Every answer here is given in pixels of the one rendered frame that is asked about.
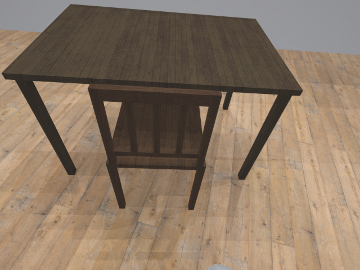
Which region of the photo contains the chair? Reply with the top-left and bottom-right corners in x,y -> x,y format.
88,83 -> 222,210

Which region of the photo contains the table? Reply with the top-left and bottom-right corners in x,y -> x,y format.
2,4 -> 303,180

